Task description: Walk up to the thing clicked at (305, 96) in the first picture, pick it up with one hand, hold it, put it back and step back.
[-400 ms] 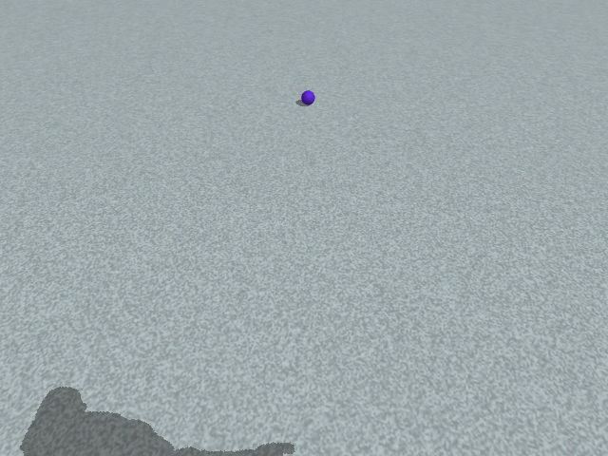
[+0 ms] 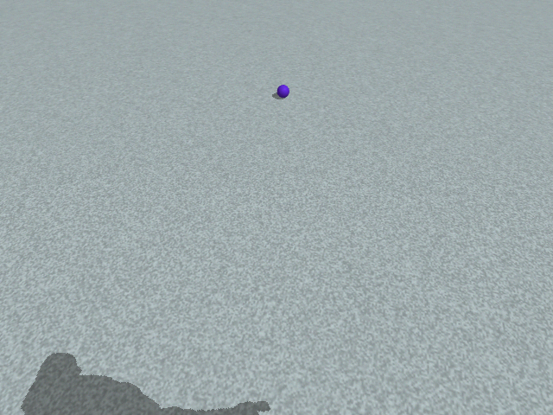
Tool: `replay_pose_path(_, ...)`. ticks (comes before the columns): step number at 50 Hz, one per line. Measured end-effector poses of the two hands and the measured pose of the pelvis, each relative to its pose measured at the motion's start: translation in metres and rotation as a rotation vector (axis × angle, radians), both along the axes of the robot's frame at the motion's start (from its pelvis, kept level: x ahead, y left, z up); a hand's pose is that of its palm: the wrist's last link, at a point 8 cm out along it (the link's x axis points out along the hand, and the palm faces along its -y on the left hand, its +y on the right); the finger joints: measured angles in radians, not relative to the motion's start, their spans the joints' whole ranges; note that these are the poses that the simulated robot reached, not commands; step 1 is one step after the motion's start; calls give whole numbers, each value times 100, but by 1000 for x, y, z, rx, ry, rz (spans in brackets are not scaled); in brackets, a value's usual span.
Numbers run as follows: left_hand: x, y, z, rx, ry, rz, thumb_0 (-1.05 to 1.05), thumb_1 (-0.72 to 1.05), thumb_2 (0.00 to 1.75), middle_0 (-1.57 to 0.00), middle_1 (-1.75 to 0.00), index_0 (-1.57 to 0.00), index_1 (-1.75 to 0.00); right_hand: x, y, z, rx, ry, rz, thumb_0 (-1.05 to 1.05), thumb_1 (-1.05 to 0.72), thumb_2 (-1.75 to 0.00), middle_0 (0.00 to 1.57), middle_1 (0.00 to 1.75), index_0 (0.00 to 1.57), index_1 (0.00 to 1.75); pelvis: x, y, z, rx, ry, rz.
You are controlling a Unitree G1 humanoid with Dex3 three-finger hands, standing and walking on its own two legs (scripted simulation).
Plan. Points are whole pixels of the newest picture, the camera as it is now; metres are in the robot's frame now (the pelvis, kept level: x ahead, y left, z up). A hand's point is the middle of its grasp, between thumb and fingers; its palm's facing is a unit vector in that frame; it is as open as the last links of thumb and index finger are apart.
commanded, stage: stand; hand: left
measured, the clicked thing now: (283, 91) +2.28 -0.03 -0.74
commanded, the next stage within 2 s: walk up in 0.72 s
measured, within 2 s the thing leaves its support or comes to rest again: neither
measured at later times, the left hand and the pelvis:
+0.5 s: hand out of the picture +0.08 +0.25 -0.15, palm faces -0.02 -0.94 -0.34, open 7.4 cm; pelvis +0.00 +0.00 +0.00, yaw +0 degrees
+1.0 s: hand (110, 399) +0.19 +0.27 -0.12, palm faces -0.24 -0.85 -0.48, open 7.4 cm; pelvis +0.05 -0.02 -0.02, yaw -15 degrees
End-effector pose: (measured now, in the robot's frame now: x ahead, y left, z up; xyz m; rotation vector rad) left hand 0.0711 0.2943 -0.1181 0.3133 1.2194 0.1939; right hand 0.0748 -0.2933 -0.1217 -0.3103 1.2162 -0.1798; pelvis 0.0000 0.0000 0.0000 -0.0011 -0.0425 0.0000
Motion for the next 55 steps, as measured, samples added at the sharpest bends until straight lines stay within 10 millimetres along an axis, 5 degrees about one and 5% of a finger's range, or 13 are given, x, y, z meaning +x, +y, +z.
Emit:
replay_pose_path(36, -3, 1, 1, 4, 4, 4, 0, 91, 90, -20, -30, -20, -30, -3, -3, 1, -6, 10, 1, 1, -90, -90, 20, 30, 20, 30, 1, -1, 1, 0, -1, 4)
replay_pose_path(40, -1, 9, 5, -2, 29, -62, 0, 91, 90, -20, -30, -20, -30, 6, -13, 5, 29, -96, -33, 1, -90, -90, 20, 30, 20, 30, 5, 3, -4, 18, 36, -75)
replay_pose_path(44, 29, 19, 14, 65, 91, -167, 1, 90, 90, -20, -30, -20, -30, 1, -36, 8, 14, -227, -138, 1, -90, -90, 20, 30, 20, 30, 15, 4, -9, 28, 52, -171)
replay_pose_path(49, 105, 15, 41, 128, -20, -244, 1, 91, 90, -20, -30, -20, -30, -11, -72, -3, 2, -210, -218, 1, -90, -90, 20, 30, 20, 30, 46, -13, -14, 38, 30, -251)
replay_pose_path(55, 178, 4, 46, 255, -172, -294, 0, 91, 90, -20, -30, -20, -30, 20, -119, -34, -20, -198, -239, 1, -90, -90, 20, 30, 20, 30, 88, -46, -47, 3, 34, -314)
